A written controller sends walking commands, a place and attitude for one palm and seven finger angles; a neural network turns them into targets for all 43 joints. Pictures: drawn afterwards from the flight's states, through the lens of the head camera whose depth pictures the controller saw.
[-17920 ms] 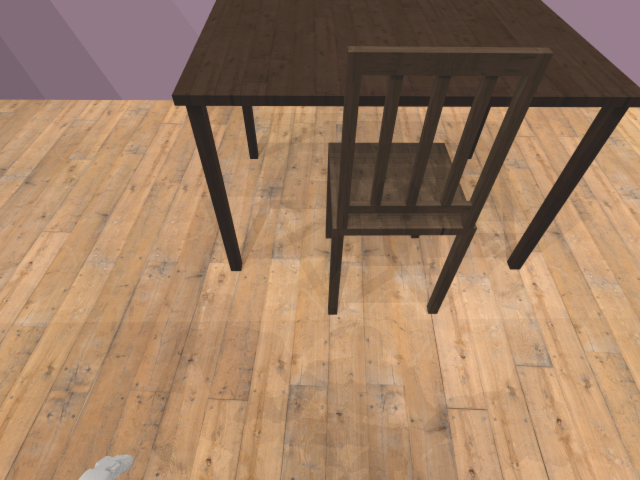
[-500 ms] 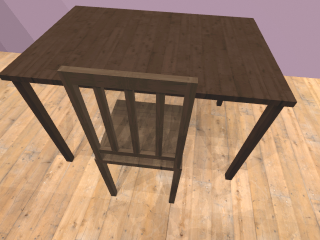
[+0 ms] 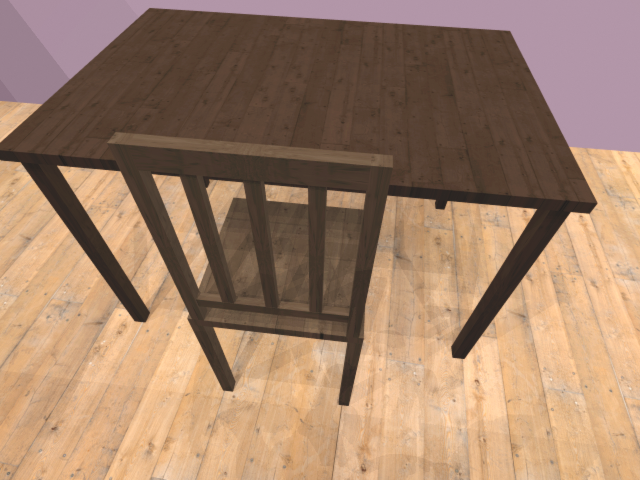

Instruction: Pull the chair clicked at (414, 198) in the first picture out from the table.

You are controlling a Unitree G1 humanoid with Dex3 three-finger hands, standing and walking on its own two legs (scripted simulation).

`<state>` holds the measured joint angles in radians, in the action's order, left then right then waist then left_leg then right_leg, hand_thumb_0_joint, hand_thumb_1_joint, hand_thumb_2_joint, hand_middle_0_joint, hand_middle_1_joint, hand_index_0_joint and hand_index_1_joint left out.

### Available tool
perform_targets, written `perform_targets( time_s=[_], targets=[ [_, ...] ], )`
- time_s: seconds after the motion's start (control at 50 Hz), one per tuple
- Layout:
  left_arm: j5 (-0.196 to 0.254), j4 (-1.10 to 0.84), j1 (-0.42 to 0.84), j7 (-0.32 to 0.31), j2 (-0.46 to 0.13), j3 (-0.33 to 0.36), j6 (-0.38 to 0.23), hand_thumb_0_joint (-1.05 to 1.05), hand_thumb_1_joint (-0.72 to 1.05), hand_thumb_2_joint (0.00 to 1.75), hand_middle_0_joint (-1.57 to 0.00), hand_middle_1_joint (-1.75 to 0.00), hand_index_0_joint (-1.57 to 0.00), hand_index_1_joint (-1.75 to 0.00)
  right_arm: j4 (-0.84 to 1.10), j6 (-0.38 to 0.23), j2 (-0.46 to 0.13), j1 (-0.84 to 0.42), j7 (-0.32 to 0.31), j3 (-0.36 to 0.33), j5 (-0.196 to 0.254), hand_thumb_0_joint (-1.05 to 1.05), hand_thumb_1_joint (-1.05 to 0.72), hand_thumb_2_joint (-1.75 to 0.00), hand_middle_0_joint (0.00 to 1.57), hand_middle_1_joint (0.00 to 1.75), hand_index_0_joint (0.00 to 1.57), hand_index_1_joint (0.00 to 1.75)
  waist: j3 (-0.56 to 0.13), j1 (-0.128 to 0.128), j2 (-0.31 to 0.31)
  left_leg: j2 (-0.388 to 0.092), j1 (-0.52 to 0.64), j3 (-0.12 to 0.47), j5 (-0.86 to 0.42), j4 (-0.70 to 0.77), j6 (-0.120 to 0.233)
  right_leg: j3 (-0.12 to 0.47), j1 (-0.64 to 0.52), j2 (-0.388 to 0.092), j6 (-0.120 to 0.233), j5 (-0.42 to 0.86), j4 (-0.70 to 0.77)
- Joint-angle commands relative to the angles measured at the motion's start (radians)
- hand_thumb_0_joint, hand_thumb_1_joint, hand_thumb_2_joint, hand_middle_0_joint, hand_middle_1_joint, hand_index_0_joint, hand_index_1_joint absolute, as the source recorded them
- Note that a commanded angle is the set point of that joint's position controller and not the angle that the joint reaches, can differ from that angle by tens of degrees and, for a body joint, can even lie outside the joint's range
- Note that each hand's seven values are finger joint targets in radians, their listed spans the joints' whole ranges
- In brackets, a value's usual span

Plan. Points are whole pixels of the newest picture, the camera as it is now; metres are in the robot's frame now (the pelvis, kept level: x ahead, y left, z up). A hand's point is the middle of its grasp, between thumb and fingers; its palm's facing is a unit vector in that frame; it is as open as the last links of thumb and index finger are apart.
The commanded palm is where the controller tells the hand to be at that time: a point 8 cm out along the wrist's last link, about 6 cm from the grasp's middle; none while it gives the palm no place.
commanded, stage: come to a stop and stand still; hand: left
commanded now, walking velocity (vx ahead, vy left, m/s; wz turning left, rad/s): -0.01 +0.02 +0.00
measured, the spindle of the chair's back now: (264, 251) +0.48 +0.13 -0.05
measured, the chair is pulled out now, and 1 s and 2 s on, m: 0.00 0.00 0.00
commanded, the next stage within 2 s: look again from close up in 0.98 s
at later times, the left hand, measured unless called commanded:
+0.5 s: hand out of the picture +0.00 +0.20 -0.18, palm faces +0.02 -0.98 -0.19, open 7.3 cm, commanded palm none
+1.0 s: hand out of the picture -0.08 +0.21 -0.18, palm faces +0.02 -0.98 -0.20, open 7.3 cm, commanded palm none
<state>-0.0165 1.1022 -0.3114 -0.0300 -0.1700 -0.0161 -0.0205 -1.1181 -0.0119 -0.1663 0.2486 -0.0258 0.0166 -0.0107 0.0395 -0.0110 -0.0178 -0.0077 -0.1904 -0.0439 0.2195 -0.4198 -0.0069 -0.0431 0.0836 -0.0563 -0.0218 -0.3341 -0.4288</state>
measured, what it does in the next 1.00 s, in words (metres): shifts its weight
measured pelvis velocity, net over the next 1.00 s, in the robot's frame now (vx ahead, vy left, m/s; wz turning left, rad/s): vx -0.05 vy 0.03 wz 0.00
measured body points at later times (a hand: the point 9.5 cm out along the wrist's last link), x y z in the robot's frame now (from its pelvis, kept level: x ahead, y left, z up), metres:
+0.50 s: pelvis -0.04 +0.02 -0.01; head -0.03 +0.04 +0.44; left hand +0.00 +0.25 -0.17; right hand +0.05 -0.21 -0.15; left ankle +0.00 +0.13 -0.74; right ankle -0.07 -0.13 -0.74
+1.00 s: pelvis -0.05 +0.03 +0.00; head -0.03 +0.04 +0.45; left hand -0.08 +0.26 -0.16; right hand -0.04 -0.19 -0.16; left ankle +0.00 +0.13 -0.74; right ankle -0.07 -0.13 -0.74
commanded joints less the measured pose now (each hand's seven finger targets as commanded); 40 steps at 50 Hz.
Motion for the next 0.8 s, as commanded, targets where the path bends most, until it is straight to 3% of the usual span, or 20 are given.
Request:
perform_targets(
  time_s=[0.0, 0.04, 0.06, 0.1, 0.16, 0.26, 0.32, 0.34, 0.38, 0.52, 0.56, 0.78],
  targets=[
    [-0.003, -0.114, -0.008, -0.020, -0.192, 0.048, -0.026, 0.00, 0.90, 0.90, -0.20, -0.30, -0.20, -0.30, 0.134, -0.035, -0.181, -0.030, 0.001, -0.081, -0.007, 0.00, -0.90, -0.90, 0.20, 0.30, 0.20, 0.30, 0.006, 0.008, 0.096, -0.093, -0.009, 0.120, -0.279, -0.040, 0.046, 0.077, 0.157, -0.052, 0.066, 0.173, 0.008],
    [0.001, -0.112, -0.047, -0.026, -0.165, 0.043, -0.030, 0.00, 0.90, 0.90, -0.20, -0.30, -0.20, -0.30, 0.143, -0.032, -0.140, -0.010, 0.001, -0.073, -0.002, 0.00, -0.90, -0.90, 0.20, 0.30, 0.20, 0.30, -0.086, 0.006, 0.033, -0.079, 0.027, 0.097, -0.355, -0.105, 0.042, 0.087, 0.088, -0.076, 0.067, 0.386, 0.007],
    [0.003, -0.109, -0.074, -0.028, -0.145, 0.039, -0.030, 0.00, 0.90, 0.90, -0.20, -0.30, -0.20, -0.30, 0.147, -0.026, -0.102, 0.006, 0.003, -0.061, -0.003, 0.00, -0.90, -0.90, 0.20, 0.30, 0.20, 0.30, -0.131, 0.002, -0.055, -0.070, 0.017, 0.079, -0.332, -0.129, 0.044, 0.090, 0.039, -0.088, 0.062, 0.519, -0.013],
    [0.002, -0.119, -0.061, -0.032, -0.150, 0.049, -0.021, 0.00, 0.90, 0.90, -0.20, -0.30, -0.20, -0.30, 0.156, -0.015, -0.105, -0.001, 0.003, -0.066, -0.005, 0.00, -0.90, -0.90, 0.20, 0.30, 0.20, 0.30, -0.099, 0.008, -0.108, -0.046, -0.056, 0.055, -0.232, -0.152, 0.035, 0.082, 0.019, -0.107, 0.061, 0.619, -0.031],
    [-0.002, -0.143, -0.065, -0.033, -0.149, 0.049, -0.010, 0.00, 0.90, 0.90, -0.20, -0.30, -0.20, -0.30, 0.162, -0.007, -0.101, -0.009, 0.005, -0.060, -0.008, 0.00, -0.90, -0.90, 0.20, 0.30, 0.20, 0.30, -0.084, -0.001, -0.096, -0.044, -0.062, 0.036, -0.263, -0.150, 0.035, 0.075, 0.015, -0.100, 0.058, 0.651, -0.064],
    [-0.005, -0.171, -0.031, -0.028, -0.150, 0.048, 0.008, 0.00, 0.90, 0.90, -0.20, -0.30, -0.20, -0.30, 0.162, 0.005, -0.127, -0.037, 0.007, -0.063, -0.006, 0.00, -0.90, -0.90, 0.20, 0.30, 0.20, 0.30, -0.011, 0.003, -0.006, -0.074, -0.030, 0.068, -0.276, -0.114, 0.041, 0.055, 0.124, -0.057, 0.040, 0.320, -0.034],
    [-0.005, -0.173, -0.007, -0.022, -0.157, 0.050, 0.013, 0.00, 0.90, 0.90, -0.20, -0.30, -0.20, -0.30, 0.167, 0.008, -0.138, -0.064, 0.011, -0.066, -0.005, 0.00, -0.90, -0.90, 0.20, 0.30, 0.20, 0.30, 0.031, 0.008, 0.028, -0.075, -0.061, 0.087, -0.146, -0.072, 0.040, 0.057, 0.168, -0.046, 0.033, 0.146, -0.007],
    [-0.005, -0.169, -0.008, -0.020, -0.154, 0.049, 0.012, 0.00, 0.90, 0.90, -0.20, -0.30, -0.20, -0.30, 0.165, 0.007, -0.135, -0.069, 0.012, -0.065, -0.005, 0.00, -0.90, -0.90, 0.20, 0.30, 0.20, 0.30, 0.024, 0.006, 0.054, -0.077, -0.058, 0.095, -0.125, -0.056, 0.042, 0.058, 0.168, -0.043, 0.033, 0.124, -0.005],
    [-0.007, -0.167, -0.016, -0.017, -0.151, 0.045, 0.014, 0.00, 0.90, 0.90, -0.20, -0.30, -0.20, -0.30, 0.165, 0.009, -0.134, -0.073, 0.015, -0.060, -0.003, 0.00, -0.90, -0.90, 0.20, 0.30, 0.20, 0.30, 0.032, 0.002, 0.051, -0.076, -0.071, 0.100, -0.053, -0.032, 0.043, 0.057, 0.165, -0.039, 0.030, 0.065, 0.016],
    [-0.006, -0.135, -0.024, -0.010, -0.135, 0.041, 0.010, 0.00, 0.90, 0.90, -0.20, -0.30, -0.20, -0.30, 0.149, 0.005, -0.133, -0.055, 0.015, -0.058, -0.001, 0.00, -0.90, -0.90, 0.20, 0.30, 0.20, 0.30, 0.008, 0.006, 0.073, -0.082, -0.064, 0.121, 0.020, 0.026, 0.045, 0.040, 0.158, -0.035, 0.022, 0.051, 0.023],
    [-0.007, -0.126, -0.038, -0.009, -0.130, 0.038, 0.009, 0.00, 0.90, 0.90, -0.20, -0.30, -0.20, -0.30, 0.139, 0.004, -0.130, -0.043, 0.015, -0.057, 0.002, 0.00, -0.90, -0.90, 0.20, 0.30, 0.20, 0.30, 0.000, 0.002, 0.044, -0.088, -0.057, 0.121, 0.013, 0.037, 0.048, 0.035, 0.144, -0.035, 0.020, 0.060, 0.032],
    [-0.007, -0.054, -0.084, -0.009, -0.098, 0.031, 0.010, 0.00, 0.90, 0.90, -0.20, -0.30, -0.20, -0.30, 0.084, 0.009, -0.122, -0.002, 0.014, -0.056, 0.004, 0.00, -0.90, -0.90, 0.20, 0.30, 0.20, 0.30, 0.038, 0.004, 0.058, -0.089, -0.072, 0.144, 0.130, 0.122, 0.044, 0.031, 0.150, -0.039, 0.017, 0.036, 0.049]
  ],
)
